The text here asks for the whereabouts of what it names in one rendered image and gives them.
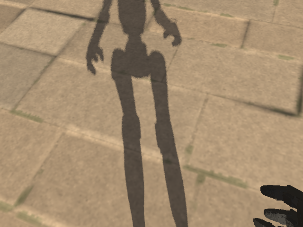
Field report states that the robot right hand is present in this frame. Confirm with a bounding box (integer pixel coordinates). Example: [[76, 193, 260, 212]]
[[253, 184, 303, 227]]

